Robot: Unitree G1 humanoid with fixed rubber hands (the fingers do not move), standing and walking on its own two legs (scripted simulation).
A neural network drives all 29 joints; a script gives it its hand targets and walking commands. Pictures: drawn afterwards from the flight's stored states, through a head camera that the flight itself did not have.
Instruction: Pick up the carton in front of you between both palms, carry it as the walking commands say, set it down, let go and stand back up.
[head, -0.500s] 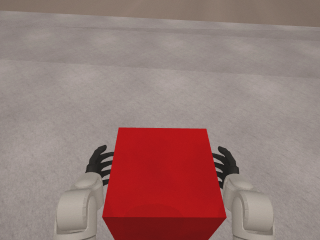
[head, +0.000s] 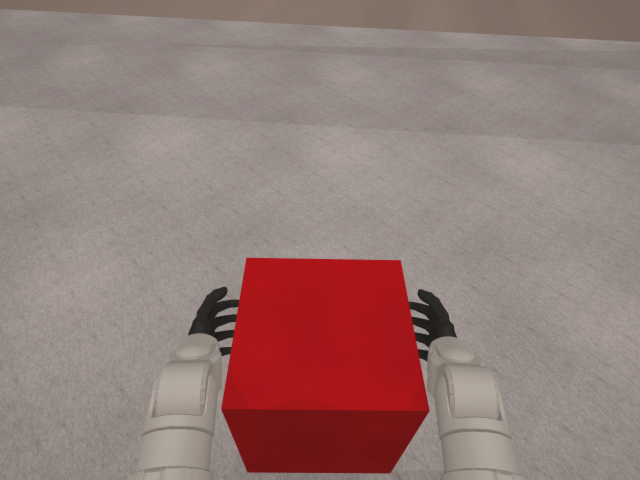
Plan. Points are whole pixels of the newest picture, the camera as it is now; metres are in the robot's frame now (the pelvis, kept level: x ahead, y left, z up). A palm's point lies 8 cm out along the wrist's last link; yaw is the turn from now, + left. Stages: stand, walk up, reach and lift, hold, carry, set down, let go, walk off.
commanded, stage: carry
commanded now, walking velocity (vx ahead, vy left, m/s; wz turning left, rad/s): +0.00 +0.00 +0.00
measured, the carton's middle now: (321, 370) +0.29 +0.00 -0.05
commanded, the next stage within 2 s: hold in 0.32 s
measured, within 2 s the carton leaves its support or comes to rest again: neither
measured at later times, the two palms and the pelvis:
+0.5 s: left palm (199, 353) +0.26 +0.15 +0.04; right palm (445, 355) +0.26 -0.15 +0.04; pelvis -0.01 +0.00 +0.01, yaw +0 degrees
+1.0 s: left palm (190, 380) +0.22 +0.15 +0.05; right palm (455, 373) +0.24 -0.15 +0.05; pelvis -0.06 -0.01 +0.00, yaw +3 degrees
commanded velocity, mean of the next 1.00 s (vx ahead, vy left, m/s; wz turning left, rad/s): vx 0.00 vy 0.00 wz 0.00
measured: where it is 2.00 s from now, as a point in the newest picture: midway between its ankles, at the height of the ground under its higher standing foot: outside the picture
